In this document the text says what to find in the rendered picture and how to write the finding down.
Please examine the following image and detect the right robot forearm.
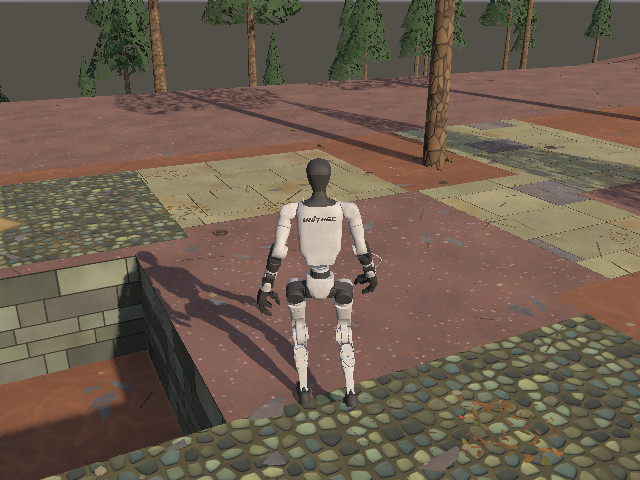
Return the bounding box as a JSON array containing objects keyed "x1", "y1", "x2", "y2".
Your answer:
[{"x1": 357, "y1": 240, "x2": 376, "y2": 278}]

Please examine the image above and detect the robot left upper arm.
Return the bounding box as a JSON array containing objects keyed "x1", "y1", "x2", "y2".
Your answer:
[{"x1": 272, "y1": 202, "x2": 299, "y2": 259}]

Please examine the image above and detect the robot left thigh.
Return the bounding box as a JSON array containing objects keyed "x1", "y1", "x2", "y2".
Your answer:
[{"x1": 286, "y1": 278, "x2": 309, "y2": 344}]

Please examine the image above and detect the robot right hand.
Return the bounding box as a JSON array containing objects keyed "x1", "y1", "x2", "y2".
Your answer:
[{"x1": 354, "y1": 274, "x2": 378, "y2": 294}]

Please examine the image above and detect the robot right upper arm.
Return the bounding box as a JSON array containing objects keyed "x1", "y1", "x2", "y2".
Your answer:
[{"x1": 340, "y1": 201, "x2": 368, "y2": 256}]

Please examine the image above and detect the humanoid robot torso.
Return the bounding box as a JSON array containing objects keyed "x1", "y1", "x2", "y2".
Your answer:
[{"x1": 296, "y1": 197, "x2": 343, "y2": 300}]

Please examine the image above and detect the robot left hand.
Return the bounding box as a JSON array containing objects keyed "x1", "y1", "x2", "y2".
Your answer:
[{"x1": 257, "y1": 289, "x2": 280, "y2": 316}]

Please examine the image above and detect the left robot forearm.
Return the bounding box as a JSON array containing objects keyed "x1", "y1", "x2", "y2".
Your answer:
[{"x1": 260, "y1": 243, "x2": 282, "y2": 292}]

